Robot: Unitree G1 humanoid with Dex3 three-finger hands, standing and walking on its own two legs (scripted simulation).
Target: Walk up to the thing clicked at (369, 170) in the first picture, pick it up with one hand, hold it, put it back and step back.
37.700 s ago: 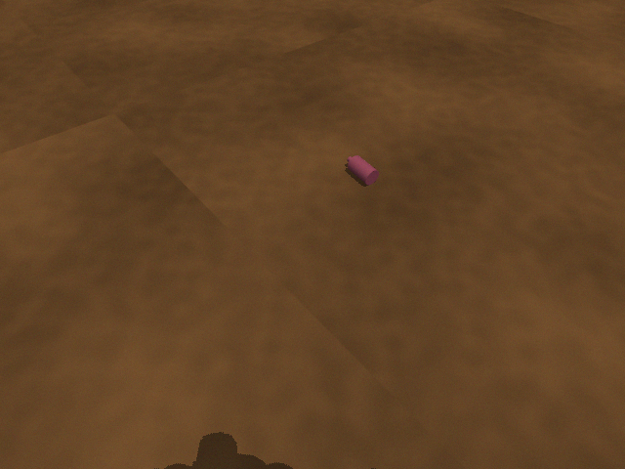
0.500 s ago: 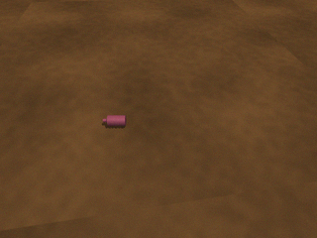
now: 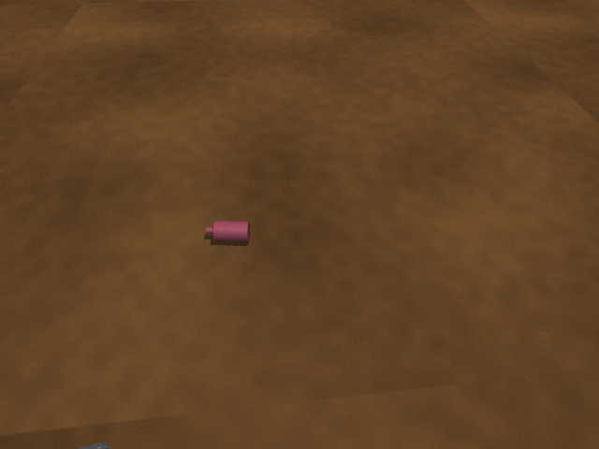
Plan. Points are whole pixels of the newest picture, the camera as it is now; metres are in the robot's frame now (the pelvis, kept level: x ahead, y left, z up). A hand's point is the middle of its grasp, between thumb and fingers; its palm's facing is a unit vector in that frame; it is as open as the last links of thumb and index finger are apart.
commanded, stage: step back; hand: left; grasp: from above
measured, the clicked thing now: (227, 230) +1.05 +0.29 -0.72
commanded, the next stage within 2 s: stand in 0.20 s
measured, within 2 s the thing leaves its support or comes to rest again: neither
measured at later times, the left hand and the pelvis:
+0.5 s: hand out of the picture +0.09 +0.26 -0.14, palm faces -0.02 -0.94 -0.34, open 7.3 cm; pelvis +0.01 +0.01 +0.02, yaw +0 degrees
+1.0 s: hand out of the picture +0.08 +0.25 -0.14, palm faces -0.04 -0.93 -0.35, open 7.3 cm; pelvis +0.00 -0.01 +0.02, yaw +0 degrees
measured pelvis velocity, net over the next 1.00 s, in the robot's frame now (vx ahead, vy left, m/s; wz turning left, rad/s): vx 0.00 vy -0.01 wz -0.01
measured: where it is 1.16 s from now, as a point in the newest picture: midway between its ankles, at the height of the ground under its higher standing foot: outside the picture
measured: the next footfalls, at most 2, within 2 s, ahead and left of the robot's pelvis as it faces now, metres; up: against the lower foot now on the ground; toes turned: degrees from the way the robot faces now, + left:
none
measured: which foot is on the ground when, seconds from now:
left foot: down 0.00-1.00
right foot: down 0.00-1.00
